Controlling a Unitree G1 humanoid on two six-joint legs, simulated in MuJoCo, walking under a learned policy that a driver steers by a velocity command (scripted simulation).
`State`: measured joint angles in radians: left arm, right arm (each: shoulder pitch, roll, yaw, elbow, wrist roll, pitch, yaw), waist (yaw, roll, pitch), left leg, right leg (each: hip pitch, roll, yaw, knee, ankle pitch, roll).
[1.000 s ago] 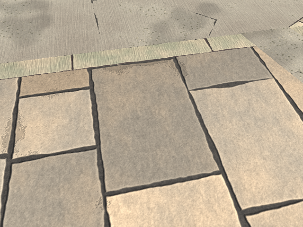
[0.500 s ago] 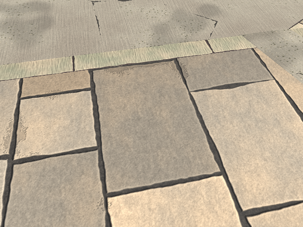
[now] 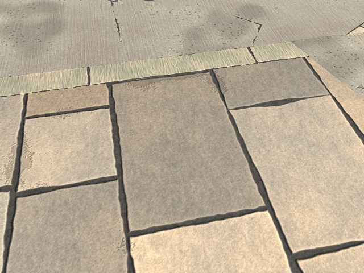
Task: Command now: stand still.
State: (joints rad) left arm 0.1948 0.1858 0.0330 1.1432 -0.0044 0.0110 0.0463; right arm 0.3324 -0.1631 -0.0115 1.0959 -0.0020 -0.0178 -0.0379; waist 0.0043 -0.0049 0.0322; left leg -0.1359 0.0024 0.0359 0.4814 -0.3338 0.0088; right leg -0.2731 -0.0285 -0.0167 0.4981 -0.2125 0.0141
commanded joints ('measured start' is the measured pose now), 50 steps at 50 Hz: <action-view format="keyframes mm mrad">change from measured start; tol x2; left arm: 1 33 92 13 -20 0 -5 3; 50 85 77 14 -19 -4 -5 9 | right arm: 1 87 -85 -13 -11 0 -4 -2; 50 132 -66 -17 -26 3 -6 1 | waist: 1 0 9 21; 50 0 11 35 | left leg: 1 -137 32 -30 -114 139 16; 50 -131 30 -36 -122 170 23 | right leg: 1 100 -16 18 -50 151 -35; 50 102 -19 16 -46 165 -24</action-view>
